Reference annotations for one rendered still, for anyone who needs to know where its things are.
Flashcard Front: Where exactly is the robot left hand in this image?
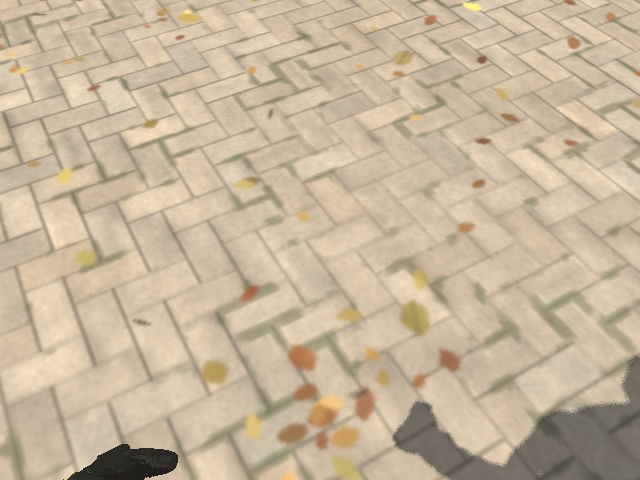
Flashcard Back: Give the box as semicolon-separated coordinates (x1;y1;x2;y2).
63;444;178;480

